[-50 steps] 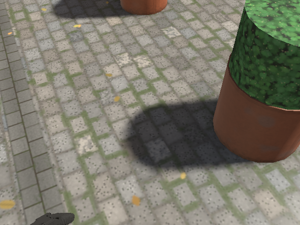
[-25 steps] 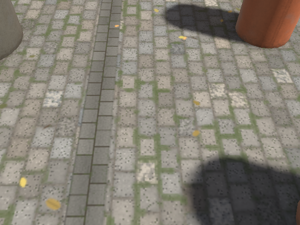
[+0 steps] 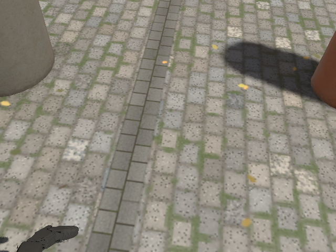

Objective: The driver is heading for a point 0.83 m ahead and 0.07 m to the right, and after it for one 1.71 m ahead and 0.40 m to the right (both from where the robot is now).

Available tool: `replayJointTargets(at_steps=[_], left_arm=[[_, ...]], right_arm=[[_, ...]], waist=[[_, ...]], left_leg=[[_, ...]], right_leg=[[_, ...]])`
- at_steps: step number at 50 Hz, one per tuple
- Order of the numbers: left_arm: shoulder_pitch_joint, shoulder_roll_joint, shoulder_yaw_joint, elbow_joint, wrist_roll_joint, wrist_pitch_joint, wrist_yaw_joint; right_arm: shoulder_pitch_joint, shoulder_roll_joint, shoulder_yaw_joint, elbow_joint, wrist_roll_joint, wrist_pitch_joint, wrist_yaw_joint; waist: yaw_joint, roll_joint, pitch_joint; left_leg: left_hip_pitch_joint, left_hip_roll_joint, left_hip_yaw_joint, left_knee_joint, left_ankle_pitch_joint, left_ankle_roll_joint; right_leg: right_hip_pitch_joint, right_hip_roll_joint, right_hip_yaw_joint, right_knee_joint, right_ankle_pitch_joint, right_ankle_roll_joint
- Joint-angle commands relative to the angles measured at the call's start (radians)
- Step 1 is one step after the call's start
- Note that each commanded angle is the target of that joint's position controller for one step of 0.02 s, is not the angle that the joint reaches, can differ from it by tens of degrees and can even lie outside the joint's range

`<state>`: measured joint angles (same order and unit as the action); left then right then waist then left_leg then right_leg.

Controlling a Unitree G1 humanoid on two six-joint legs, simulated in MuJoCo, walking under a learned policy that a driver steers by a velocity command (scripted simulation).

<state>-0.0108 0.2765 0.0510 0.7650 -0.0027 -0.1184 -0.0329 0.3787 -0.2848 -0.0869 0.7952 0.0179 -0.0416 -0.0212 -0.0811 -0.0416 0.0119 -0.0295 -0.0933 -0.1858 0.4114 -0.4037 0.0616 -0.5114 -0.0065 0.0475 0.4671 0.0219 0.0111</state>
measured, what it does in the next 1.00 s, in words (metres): walks ahead: right foot, then left foot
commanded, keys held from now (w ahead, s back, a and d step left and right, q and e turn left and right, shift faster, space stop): w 0.86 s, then w+e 0.14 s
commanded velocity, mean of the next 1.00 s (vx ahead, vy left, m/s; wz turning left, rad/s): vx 0.50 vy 0.00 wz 0.07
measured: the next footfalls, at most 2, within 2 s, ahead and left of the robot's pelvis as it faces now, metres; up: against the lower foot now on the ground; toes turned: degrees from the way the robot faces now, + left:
right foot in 0.02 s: +0.19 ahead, -0.13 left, +0.00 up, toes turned +3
left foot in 0.54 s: +0.46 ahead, +0.14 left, +0.00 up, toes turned +5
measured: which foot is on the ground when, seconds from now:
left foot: down 0.00-0.04, up 0.06-0.52, down 0.54-1.00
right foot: up 0.00-0.00, down 0.02-0.54, up 0.56-1.00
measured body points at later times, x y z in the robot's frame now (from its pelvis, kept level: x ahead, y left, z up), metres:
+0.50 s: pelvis +0.27 +0.00 +0.00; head +0.31 +0.01 +0.45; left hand +0.22 +0.28 -0.13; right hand +0.53 -0.20 -0.07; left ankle +0.42 +0.14 -0.71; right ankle +0.15 -0.13 -0.73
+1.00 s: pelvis +0.54 +0.04 +0.01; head +0.57 +0.04 +0.46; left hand +0.74 +0.28 -0.09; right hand +0.56 -0.25 -0.12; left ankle +0.42 +0.14 -0.73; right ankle +0.73 -0.09 -0.70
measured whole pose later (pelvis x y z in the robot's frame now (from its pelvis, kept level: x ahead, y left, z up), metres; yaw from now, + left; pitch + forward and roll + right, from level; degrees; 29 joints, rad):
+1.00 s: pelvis +0.54 +0.04 +0.01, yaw +1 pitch +2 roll +2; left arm 0.05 0.27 0.03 0.79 -0.02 -0.07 -0.04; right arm 0.36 -0.28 -0.06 0.87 0.01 -0.07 0.00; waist -0.08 -0.05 0.01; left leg 0.05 -0.06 0.07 0.20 -0.29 0.03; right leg -0.62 -0.07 0.01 0.57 0.05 -0.02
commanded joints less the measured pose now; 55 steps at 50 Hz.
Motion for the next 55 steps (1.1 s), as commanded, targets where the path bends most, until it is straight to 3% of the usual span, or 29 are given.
replayJointTargets(at_steps=[1,2,3,4,5,6,7,9,13,16,20,23,25,27,28,29,30,31,32,33,34,37,40,44,48,50,52,54,55], left_arm=[[0.132,0.168,0.057,-0.02,0.013,-0.029,0.003],[0.297,0.219,0.068,-0.003,0.023,-0.029,0.008],[0.395,0.294,0.092,0.054,0.02,-0.015,-0.001],[0.386,0.19,0.067,0.048,-0.015,-0.013,-0.008],[0.323,0.132,0.051,0.033,-0.016,-0.008,-0.004],[0.26,0.121,0.042,0.02,0.0,0.0,-0.002],[0.227,0.102,0.034,0.021,0.007,0.005,0.0],[0.221,0.082,0.024,0.028,0.016,0.002,0.005],[0.266,0.139,0.036,0.056,-0.003,0.0,0.016],[0.294,0.157,0.038,0.069,-0.011,0.012,0.022],[0.374,0.166,0.036,0.103,-0.02,0.026,0.024],[0.403,0.178,0.038,0.124,-0.023,0.044,0.027],[0.389,0.198,0.043,0.127,-0.024,0.055,0.032],[0.368,0.176,0.033,0.115,-0.019,0.061,0.037],[0.373,0.114,0.007,0.082,0.015,0.055,0.04],[0.488,0.023,-0.018,0.076,-0.002,0.032,0.031],[0.41,0.14,0.008,0.082,-0.025,0.017,0.025],[0.32,0.169,0.017,0.053,-0.039,0.007,0.02],[0.282,0.153,0.016,0.05,-0.031,0.007,0.024],[0.269,0.144,0.02,0.049,-0.015,0.012,0.025],[0.29,0.129,0.02,0.053,-0.013,0.022,0.024],[0.286,0.087,0.013,0.05,-0.007,0.049,0.028],[0.185,0.077,0.009,0.017,0.003,0.051,0.027],[0.056,0.054,-0.004,-0.015,-0.005,0.038,0.012],[-0.033,0.064,-0.008,-0.056,-0.019,0.037,-0.01],[-0.049,0.074,-0.006,-0.077,-0.02,0.037,-0.023],[0.007,0.101,0.007,-0.077,-0.014,0.037,-0.029],[0.252,0.177,0.055,-0.014,-0.012,0.042,-0.02],[0.393,0.279,0.086,0.002,-0.008,0.049,-0.007]], right_arm=[[-0.012,-0.103,-0.017,-0.049,-0.008,-0.003,-0.001],[-0.007,-0.07,0.0,-0.07,-0.024,-0.003,-0.001],[0.175,0.004,0.019,-0.068,0.011,-0.017,0.005],[0.137,-0.095,0.007,-0.048,0.024,-0.023,0.002],[-0.002,-0.147,-0.006,-0.07,0.022,-0.026,0.003],[-0.079,-0.139,-0.004,-0.091,0.009,-0.027,0.001],[-0.12,-0.127,-0.005,-0.104,-0.007,-0.031,0.003],[-0.097,-0.093,-0.003,-0.102,-0.006,-0.031,0.011],[-0.171,-0.045,0.016,-0.133,-0.014,-0.028,0.014],[-0.262,-0.028,0.027,-0.151,-0.012,-0.035,0.022],[-0.38,-0.027,0.033,-0.18,0.0,-0.042,0.039],[-0.431,-0.044,0.029,-0.206,0.004,-0.048,0.054],[-0.381,-0.075,0.017,-0.198,0.001,-0.051,0.058],[-0.127,-0.153,-0.024,-0.123,-0.01,-0.05,0.046],[0.056,-0.235,-0.044,-0.094,-0.021,-0.042,0.033],[0.06,-0.272,-0.045,-0.078,-0.02,-0.038,0.042],[0.036,-0.172,-0.021,-0.086,-0.008,-0.038,0.044],[-0.031,-0.141,-0.008,-0.092,-0.007,-0.04,0.043],[-0.093,-0.126,-0.001,-0.099,-0.014,-0.041,0.045],[-0.136,-0.103,0.005,-0.102,-0.021,-0.043,0.048],[-0.157,-0.091,0.008,-0.101,-0.028,-0.048,0.049],[-0.155,-0.105,0.002,-0.077,-0.018,-0.065,0.048],[-0.118,-0.129,-0.004,-0.047,-0.017,-0.063,0.035],[-0.063,-0.153,-0.006,-0.01,-0.011,-0.055,0.024],[-0.003,-0.162,-0.012,0.039,-0.01,-0.044,0.02],[-0.002,-0.166,-0.016,0.053,-0.008,-0.032,0.015],[-0.028,-0.183,-0.021,0.05,-0.009,-0.02,0.007],[-0.045,-0.174,-0.015,0.032,-0.016,-0.004,-0.008],[0.012,-0.122,0.007,-0.008,-0.034,-0.016,-0.011]], waist=[[0.122,0.163,-0.103],[0.185,0.06,-0.254],[0.109,-0.305,-0.358],[0.147,-0.188,-0.288],[0.17,-0.086,-0.144],[0.15,-0.008,-0.076],[0.131,0.002,-0.021],[0.093,-0.048,-0.026],[0.101,-0.034,-0.006],[0.129,-0.028,0.006],[0.172,-0.029,0.03],[0.168,-0.039,0.048],[0.121,-0.053,0.018],[-0.008,-0.028,-0.144],[-0.063,0.126,-0.303],[0.013,0.375,-0.4],[-0.023,0.241,-0.309],[-0.013,0.193,-0.175],[0.018,0.113,-0.11],[0.046,0.1,-0.061],[0.077,0.124,-0.056],[0.104,0.117,-0.032],[0.083,0.091,0.005],[0.036,0.092,0.033],[0.004,0.089,0.057],[0.011,0.095,0.058],[0.05,0.12,0.01],[0.168,0.102,-0.143],[0.182,-0.046,-0.27]], left_leg=[[-0.052,0.197,-0.125,0.162,0.606,0.088],[-0.192,0.129,-0.054,0.441,0.434,0.049],[-0.573,-0.021,0.031,0.776,-0.129,-0.03],[-0.708,0.035,-0.029,0.885,-0.169,-0.029],[-0.748,0.074,-0.014,0.898,-0.078,-0.023],[-0.717,0.115,0.03,0.865,-0.005,-0.02],[-0.699,0.145,0.046,0.801,0.043,-0.022],[-0.614,0.186,0.069,0.715,0.088,-0.023],[-0.65,0.213,0.116,0.523,0.174,-0.055],[-0.616,0.201,0.144,0.335,0.347,-0.064],[-0.554,0.163,0.177,0.179,0.457,-0.065],[-0.559,0.148,0.176,0.118,0.39,-0.036],[-0.465,0.123,0.194,0.081,0.331,-0.006],[-0.08,0.115,0.202,0.062,0.362,0.053],[0.219,0.335,-0.051,0.099,0.404,0.123],[0.444,0.501,-0.494,-0.04,0.183,0.27],[0.381,0.464,-0.481,-0.091,0.053,0.235],[0.251,0.427,-0.336,-0.112,0.099,0.198],[0.12,0.385,-0.238,-0.138,0.202,0.181],[0.019,0.351,-0.167,-0.169,0.286,0.176],[-0.045,0.332,-0.125,-0.198,0.333,0.173],[-0.128,0.317,-0.038,-0.262,0.409,0.192],[-0.124,0.302,0.029,-0.289,0.441,0.184],[-0.109,0.271,0.121,-0.299,0.426,0.144],[0.033,0.329,0.159,-0.268,0.432,0.126],[0.112,0.359,0.178,-0.221,0.513,0.107],[0.152,0.358,0.214,-0.115,0.788,0.077],[0.058,0.291,0.299,0.219,0.99,0.019],[-0.286,0.21,0.328,0.577,0.689,-0.038]], right_leg=[[0.299,-0.019,-0.011,-0.021,-0.038,-0.079],[0.566,-0.176,0.165,0.014,-0.049,-0.143],[0.884,-0.384,0.653,-0.097,-0.271,-0.323],[0.86,-0.383,0.756,-0.178,-0.532,-0.304],[0.728,-0.34,0.593,-0.193,-0.531,-0.256],[0.596,-0.298,0.475,-0.208,-0.427,-0.229],[0.496,-0.265,0.395,-0.229,-0.317,-0.23],[0.417,-0.216,0.295,-0.263,-0.183,-0.221],[0.395,-0.222,0.194,-0.323,-0.036,-0.252],[0.392,-0.185,0.099,-0.337,0.01,-0.222],[0.419,-0.188,0.053,-0.318,0.021,-0.202],[0.509,-0.235,0.068,-0.274,0.064,-0.187],[0.547,-0.246,0.058,-0.196,0.222,-0.166],[0.446,-0.168,-0.017,0.105,0.386,-0.115],[0.226,-0.099,-0.067,0.443,0.042,-0.075],[-0.119,0.056,-0.016,0.715,-0.596,-0.037],[-0.233,-0.007,0.064,0.806,-0.599,-0.046],[-0.274,-0.05,0.04,0.796,-0.5,-0.057],[-0.234,-0.091,0.02,0.754,-0.413,-0.051],[-0.198,-0.114,0.017,0.698,-0.36,-0.042],[-0.14,-0.134,0.024,0.672,-0.325,-0.035],[-0.119,-0.143,0.012,0.588,-0.263,-0.007],[-0.172,-0.143,0.009,0.421,-0.104,0.013],[-0.116,-0.1,-0.033,0.185,0.085,0.005],[-0.15,-0.079,-0.03,0.103,0.059,-0.033],[-0.166,-0.065,-0.03,0.086,-0.028,-0.063],[-0.065,-0.02,-0.075,0.08,-0.117,-0.097],[0.298,0.046,-0.105,0.052,-0.087,-0.147],[0.675,-0.159,0.23,0.076,-0.082,-0.264]])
